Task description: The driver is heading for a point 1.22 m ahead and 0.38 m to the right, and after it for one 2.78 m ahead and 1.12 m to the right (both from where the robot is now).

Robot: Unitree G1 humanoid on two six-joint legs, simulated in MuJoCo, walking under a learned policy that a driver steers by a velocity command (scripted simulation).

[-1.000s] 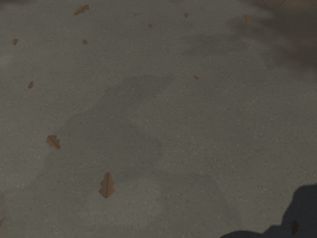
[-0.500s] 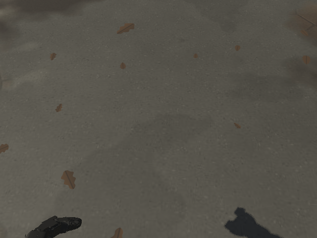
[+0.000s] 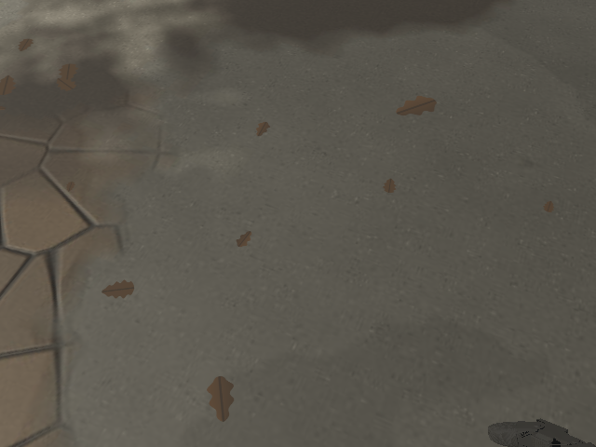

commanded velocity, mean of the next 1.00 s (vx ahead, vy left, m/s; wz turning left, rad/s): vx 0.50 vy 0.00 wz -0.44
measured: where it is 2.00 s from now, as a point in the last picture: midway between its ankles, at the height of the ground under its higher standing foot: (469, 261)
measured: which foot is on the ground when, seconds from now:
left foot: down 0.00-0.54, up 0.56-1.00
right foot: up 0.00-0.50, down 0.52-1.00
